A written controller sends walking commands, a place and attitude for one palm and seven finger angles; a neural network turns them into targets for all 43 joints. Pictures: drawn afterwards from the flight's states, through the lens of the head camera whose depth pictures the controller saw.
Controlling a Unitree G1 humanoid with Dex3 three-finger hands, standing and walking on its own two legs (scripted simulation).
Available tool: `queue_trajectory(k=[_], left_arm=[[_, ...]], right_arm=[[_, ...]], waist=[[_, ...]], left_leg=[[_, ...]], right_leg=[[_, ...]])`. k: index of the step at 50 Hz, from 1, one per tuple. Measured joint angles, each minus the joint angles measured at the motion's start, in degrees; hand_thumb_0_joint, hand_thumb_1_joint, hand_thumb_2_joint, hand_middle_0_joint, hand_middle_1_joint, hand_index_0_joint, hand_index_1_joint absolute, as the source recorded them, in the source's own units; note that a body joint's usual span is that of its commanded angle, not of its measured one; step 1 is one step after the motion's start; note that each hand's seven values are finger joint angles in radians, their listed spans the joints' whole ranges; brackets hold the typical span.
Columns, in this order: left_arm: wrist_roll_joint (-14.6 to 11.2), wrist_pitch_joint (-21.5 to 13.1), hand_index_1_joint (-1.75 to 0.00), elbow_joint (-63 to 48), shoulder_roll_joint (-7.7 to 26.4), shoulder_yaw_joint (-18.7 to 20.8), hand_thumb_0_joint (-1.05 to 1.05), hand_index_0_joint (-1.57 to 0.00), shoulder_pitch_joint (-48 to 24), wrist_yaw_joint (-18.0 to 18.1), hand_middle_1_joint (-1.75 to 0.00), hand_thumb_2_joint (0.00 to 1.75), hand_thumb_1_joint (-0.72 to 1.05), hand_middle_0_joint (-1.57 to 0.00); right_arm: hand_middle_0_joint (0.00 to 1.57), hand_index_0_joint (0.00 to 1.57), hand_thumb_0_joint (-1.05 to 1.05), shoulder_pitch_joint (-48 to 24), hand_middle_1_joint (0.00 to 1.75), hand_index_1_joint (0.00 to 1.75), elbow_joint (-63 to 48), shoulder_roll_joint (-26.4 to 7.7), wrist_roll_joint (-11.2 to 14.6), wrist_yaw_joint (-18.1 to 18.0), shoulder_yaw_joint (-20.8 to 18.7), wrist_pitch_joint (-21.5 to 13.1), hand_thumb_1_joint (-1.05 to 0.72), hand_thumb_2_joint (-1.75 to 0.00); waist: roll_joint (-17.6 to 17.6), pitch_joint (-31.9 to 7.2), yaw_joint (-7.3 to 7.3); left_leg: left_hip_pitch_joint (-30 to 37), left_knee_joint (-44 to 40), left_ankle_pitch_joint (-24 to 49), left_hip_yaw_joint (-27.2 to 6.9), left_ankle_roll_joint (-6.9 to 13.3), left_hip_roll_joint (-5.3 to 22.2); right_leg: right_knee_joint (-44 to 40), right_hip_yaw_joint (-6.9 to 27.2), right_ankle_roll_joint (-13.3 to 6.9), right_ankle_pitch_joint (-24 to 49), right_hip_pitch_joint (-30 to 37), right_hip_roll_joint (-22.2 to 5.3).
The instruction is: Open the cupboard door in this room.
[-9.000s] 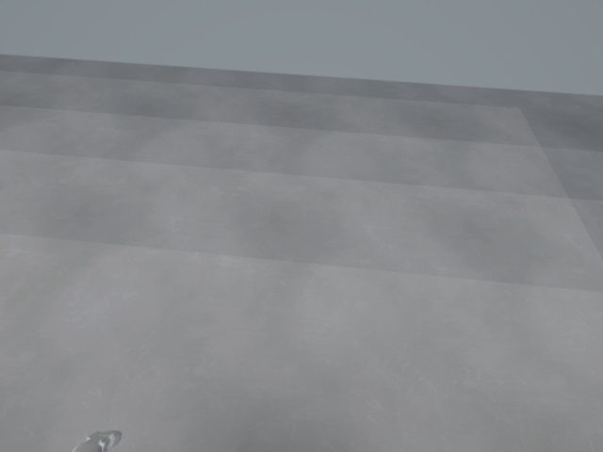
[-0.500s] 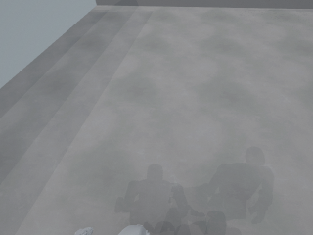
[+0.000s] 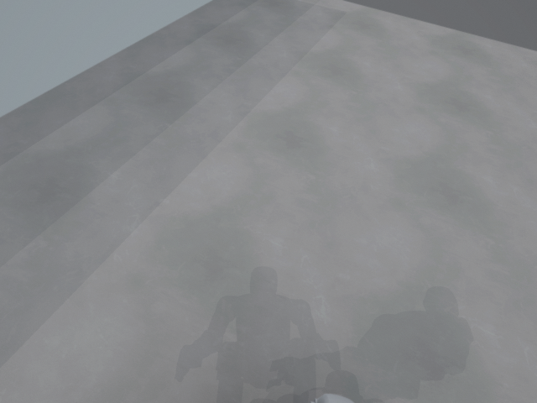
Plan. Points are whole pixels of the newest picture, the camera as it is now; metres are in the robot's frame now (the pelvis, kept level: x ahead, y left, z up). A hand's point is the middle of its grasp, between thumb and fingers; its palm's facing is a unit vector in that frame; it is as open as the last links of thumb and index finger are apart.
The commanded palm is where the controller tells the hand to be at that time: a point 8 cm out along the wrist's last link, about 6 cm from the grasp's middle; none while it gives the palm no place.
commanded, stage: turn or walk to find it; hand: left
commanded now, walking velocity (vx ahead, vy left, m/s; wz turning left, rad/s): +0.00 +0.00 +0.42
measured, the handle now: out of the picture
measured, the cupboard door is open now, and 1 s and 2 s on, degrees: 0 0 0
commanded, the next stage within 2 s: stand and wait in 1.52 s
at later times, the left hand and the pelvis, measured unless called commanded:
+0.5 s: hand out of the picture +0.01 +0.16 -0.15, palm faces +0.22 -0.94 -0.26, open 7.4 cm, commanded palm none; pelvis -0.03 -0.04 +0.00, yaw +14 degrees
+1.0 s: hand out of the picture -0.08 +0.23 -0.16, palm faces +0.43 -0.87 -0.25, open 7.4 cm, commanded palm none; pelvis -0.06 +0.00 +0.00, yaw +24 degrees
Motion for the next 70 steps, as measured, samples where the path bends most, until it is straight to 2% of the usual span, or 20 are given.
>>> queue_trajectory(k=[7, 10, 12, 14, 16, 19, 22, 25, 30, 32, 34, 35, 38, 43, 49, 54, 58, 61, 65, 70], left_arm=[[-0.3, -0.7, -0.29, -2.2, -1.6, -0.7, 0.00, -0.20, -3.1, 0.3, -0.30, 0.90, 0.91, -0.20], [-0.5, -1.2, -0.29, -3.3, -2.6, -1.1, 0.00, -0.20, -4.5, 0.3, -0.30, 0.90, 0.91, -0.20], [-0.6, -2.0, -0.29, -4.3, -3.1, -1.4, 0.00, -0.20, -4.8, 0.3, -0.30, 0.90, 0.91, -0.20], [-0.1, -3.0, -0.29, -4.7, -4.2, -1.7, 0.00, -0.20, -4.9, 0.5, -0.30, 0.90, 0.91, -0.20], [0.1, -3.3, -0.29, -5.2, -5.0, -2.0, 0.00, -0.20, -4.3, 0.5, -0.30, 0.90, 0.90, -0.20], [0.1, -3.2, -0.29, -5.2, -5.8, -2.2, 0.00, -0.21, -2.9, 0.7, -0.30, 0.90, 0.90, -0.20], [0.2, -3.1, -0.29, -4.4, -6.0, -2.3, 0.00, -0.21, -1.9, 0.7, -0.30, 0.90, 0.90, -0.20], [0.4, -3.2, -0.30, -3.8, -5.9, -2.3, 0.00, -0.21, -1.0, 0.6, -0.30, 0.90, 0.90, -0.21], [0.8, -3.3, -0.30, -2.8, -4.8, -2.0, 0.00, -0.21, 0.3, 0.4, -0.30, 0.90, 0.90, -0.21], [0.8, -3.1, -0.30, -2.2, -4.0, -1.7, 0.00, -0.21, 0.7, 0.3, -0.30, 0.90, 0.90, -0.21], [0.6, -2.6, -0.30, -1.7, -3.0, -1.3, 0.00, -0.21, 1.4, 0.3, -0.30, 0.90, 0.90, -0.21], [0.3, -2.2, -0.30, -1.5, -2.4, -1.0, 0.00, -0.21, 1.8, 0.3, -0.30, 0.90, 0.90, -0.21], [0.1, -0.2, -0.29, -0.3, -0.4, -0.3, 0.00, -0.21, 1.3, 0.7, -0.30, 0.90, 0.90, -0.20], [0.0, 0.1, -0.29, 0.3, 0.2, 0.1, 0.00, -0.20, -0.3, 0.1, -0.30, 0.90, 0.91, -0.20], [-0.1, -0.6, -0.29, -1.6, -0.6, -0.4, 0.00, -0.20, -2.6, 0.2, -0.30, 0.90, 0.91, -0.20], [-0.4, -1.0, -0.29, -3.2, -2.1, -0.9, 0.00, -0.20, -5.1, 0.4, -0.30, 0.90, 0.91, -0.20], [-0.4, -2.6, -0.29, -4.9, -3.3, -1.5, 0.00, -0.20, -5.7, 0.4, -0.30, 0.90, 0.91, -0.20], [0.0, -3.3, -0.29, -5.5, -4.8, -2.1, 0.00, -0.20, -5.2, 0.5, -0.30, 0.90, 0.90, -0.20], [0.2, -3.0, -0.29, -5.2, -5.9, -2.4, 0.00, -0.21, -3.4, 0.7, -0.30, 0.90, 0.90, -0.20], [0.5, -3.1, -0.30, -4.0, -5.9, -2.3, 0.00, -0.21, -1.8, 0.6, -0.30, 0.90, 0.90, -0.21]], right_arm=[[0.20, 0.20, 0.01, 0.8, 0.30, 0.30, -0.3, 0.0, -0.2, 0.1, -0.3, 0.3, -0.90, -0.89], [0.20, 0.20, 0.01, 1.5, 0.30, 0.30, -0.3, -0.5, -0.3, 0.2, -0.7, 0.8, -0.90, -0.89], [0.20, 0.20, 0.01, 2.2, 0.30, 0.30, -0.2, -0.9, -0.2, 0.3, -1.0, 1.1, -0.90, -0.89], [0.20, 0.20, 0.01, 2.6, 0.30, 0.30, 0.0, -1.8, 0.2, 0.4, -1.6, 1.6, -0.90, -0.89], [0.20, 0.20, 0.01, 3.1, 0.30, 0.30, 0.4, -2.3, 0.1, 0.5, -2.2, 2.5, -0.90, -0.89], [0.20, 0.20, 0.01, 3.4, 0.30, 0.30, 1.0, -3.2, -0.2, 1.0, -2.7, 3.2, -0.90, -0.90], [0.20, 0.20, 0.01, 3.9, 0.30, 0.30, 1.3, -3.6, -0.2, 1.3, -2.9, 3.3, -0.90, -0.90], [0.19, 0.20, 0.01, 4.0, 0.30, 0.30, 1.9, -3.7, -0.1, 1.3, -2.8, 3.6, -0.91, -0.90], [0.19, 0.20, 0.01, 2.5, 0.30, 0.30, 2.6, -3.4, 0.3, 1.1, -2.1, 3.4, -0.91, -0.90], [0.19, 0.20, 0.01, 1.5, 0.30, 0.30, 2.2, -3.1, 0.5, 1.0, -1.7, 3.0, -0.91, -0.90], [0.19, 0.20, 0.01, 0.8, 0.30, 0.30, 1.4, -2.9, 0.6, 1.0, -1.3, 2.1, -0.91, -0.90], [0.19, 0.20, 0.01, 0.6, 0.30, 0.30, 1.0, -2.8, 0.5, 1.1, -1.3, 1.5, -0.91, -0.90], [0.19, 0.20, 0.01, -0.7, 0.30, 0.30, 0.1, -1.2, 0.2, 0.8, -0.7, 0.4, -0.91, -0.90], [0.20, 0.20, 0.01, -1.0, 0.30, 0.30, -0.4, -0.2, 0.1, 0.0, 0.1, -0.1, -0.90, -0.90], [0.20, 0.20, 0.00, 0.0, 0.30, 0.30, -0.5, 0.2, 0.1, 0.0, 0.0, -0.3, -0.90, -0.89], [0.20, 0.20, 0.00, 1.5, 0.30, 0.30, -0.4, -0.1, -0.3, 0.2, -0.5, 0.4, -0.90, -0.89], [0.20, 0.20, 0.01, 3.2, 0.30, 0.30, 0.1, -1.0, 0.0, 0.4, -1.3, 1.2, -0.90, -0.89], [0.20, 0.20, 0.01, 3.7, 0.30, 0.30, 0.7, -2.1, 0.1, 0.5, -2.2, 2.5, -0.90, -0.89], [0.20, 0.20, 0.01, 4.3, 0.30, 0.30, 1.2, -3.3, -0.2, 1.1, -2.9, 3.2, -0.90, -0.90], [0.19, 0.20, 0.01, 4.8, 0.30, 0.30, 1.9, -3.7, -0.1, 1.3, -2.9, 3.4, -0.91, -0.90]], waist=[[1.8, -0.3, -1.32], [2.8, -0.4, -2.14], [3.3, -0.7, -2.31], [5.0, -0.5, -2.37], [5.3, -0.4, -2.42], [5.2, -0.2, -2.45], [4.8, 0.0, -2.70], [4.0, 0.3, -2.41], [2.3, 1.1, -1.00], [1.5, 1.4, -0.44], [0.9, 1.3, -0.30], [0.6, 0.9, -0.29], [-1.6, 1.4, 0.45], [-0.6, 0.9, 0.31], [0.8, 0.1, -0.51], [2.4, 0.1, -2.11], [3.5, -0.6, -2.57], [4.9, -0.3, -2.80], [5.0, -0.2, -2.97], [3.8, 0.1, -2.75]], left_leg=[[-0.6, -1.7, 2.2, -2.7, -0.2, -1.5], [-2.0, -0.5, 2.3, -4.2, -0.9, -2.0], [-3.5, 1.3, 1.9, -5.0, -1.6, -2.6], [-6.2, 6.7, -2.8, -6.2, -2.3, -2.5], [-10.1, 17.8, -9.7, -5.7, -2.5, -3.1], [-14.4, 32.1, -8.7, -4.1, -3.3, -2.2], [-15.4, 36.9, -6.4, -3.1, -4.5, -0.2], [-13.8, 34.5, -6.9, -2.5, -5.3, 1.4], [-8.4, 22.1, -10.4, -0.4, -5.4, 2.4], [-5.9, 16.2, -10.1, 1.0, -5.1, 2.3], [-2.5, 7.5, -4.9, 2.3, -4.5, 2.1], [-1.5, 4.6, -3.1, 2.5, -2.5, 1.9], [-2.2, 6.2, -4.0, 2.8, -0.2, 0.7], [-0.5, 0.7, -0.6, 1.0, 0.3, -0.1], [0.0, -2.7, 2.1, -1.3, 0.4, -1.3], [-1.4, -1.5, 2.5, -3.6, -0.4, -2.0], [-4.4, 2.8, 1.2, -5.5, -2.0, -2.7], [-9.6, 16.9, -9.6, -5.5, -2.5, -3.1], [-15.0, 34.6, -8.0, -3.4, -3.6, -1.6], [-13.6, 33.8, -7.5, -2.0, -5.2, 1.5]], right_leg=[[-8.6, 1.7, 0.2, -0.9, 3.6, 1.6], [-16.0, 1.6, -0.3, 0.3, 6.8, 2.6], [-24.2, 1.1, -0.6, 5.1, 10.3, 3.0], [-26.4, -0.2, -3.3, 7.0, 11.1, 3.6], [-26.0, -1.5, -5.3, 6.6, 11.3, 2.9], [-28.2, -2.9, -5.9, 7.5, 12.9, 2.0], [-29.7, -4.6, -5.7, 8.3, 13.9, 1.1], [-30.2, -6.0, -5.5, 8.4, 14.2, 0.1], [-28.9, -8.1, -4.6, 8.0, 13.4, -1.8], [-27.4, -8.9, -3.9, 7.4, 12.6, -2.6], [-24.7, -9.8, -2.8, 6.2, 11.5, -3.5], [-22.3, -9.9, -2.3, 5.2, 10.2, -4.0], [-9.5, -4.0, -1.0, -4.2, 5.1, -3.1], [2.0, 0.1, -0.1, -0.3, 0.3, -0.7], [-1.9, 1.9, 0.8, 0.2, 1.2, 0.4], [-11.9, 2.1, 0.3, -1.0, 4.9, 1.9], [-26.7, 1.1, -1.2, 6.8, 10.9, 2.9], [-25.7, -1.0, -4.9, 6.7, 11.0, 2.7], [-28.5, -3.2, -5.6, 7.8, 13.0, 1.4], [-29.8, -5.9, -5.4, 8.3, 13.9, -0.3]])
